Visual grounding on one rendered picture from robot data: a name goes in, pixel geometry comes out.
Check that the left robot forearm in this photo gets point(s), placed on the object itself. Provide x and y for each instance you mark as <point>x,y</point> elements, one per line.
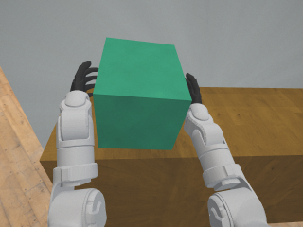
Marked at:
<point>75,142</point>

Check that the robot right hand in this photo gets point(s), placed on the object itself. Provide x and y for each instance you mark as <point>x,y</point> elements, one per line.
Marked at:
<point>194,89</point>

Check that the robot left hand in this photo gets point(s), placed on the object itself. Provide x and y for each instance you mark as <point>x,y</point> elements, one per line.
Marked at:
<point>80,79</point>

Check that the robot right upper arm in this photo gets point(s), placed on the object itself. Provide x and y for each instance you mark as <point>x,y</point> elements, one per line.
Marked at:
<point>236,208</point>

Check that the robot left upper arm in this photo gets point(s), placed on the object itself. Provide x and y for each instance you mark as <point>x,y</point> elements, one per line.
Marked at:
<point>78,208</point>

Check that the right robot forearm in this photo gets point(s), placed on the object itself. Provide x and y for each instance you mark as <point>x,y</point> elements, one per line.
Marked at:
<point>220,170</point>

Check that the pedestal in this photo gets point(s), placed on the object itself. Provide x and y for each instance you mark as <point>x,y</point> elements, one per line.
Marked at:
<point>263,128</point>

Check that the carton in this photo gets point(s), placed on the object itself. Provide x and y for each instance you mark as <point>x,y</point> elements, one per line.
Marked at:
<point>141,98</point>

